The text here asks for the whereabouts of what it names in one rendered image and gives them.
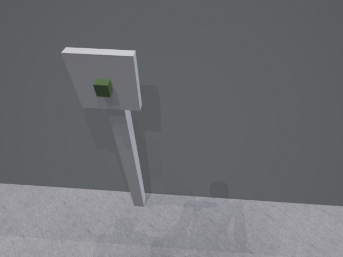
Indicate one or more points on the button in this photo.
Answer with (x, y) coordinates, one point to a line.
(103, 87)

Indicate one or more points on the panel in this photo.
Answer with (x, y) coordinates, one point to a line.
(85, 65)

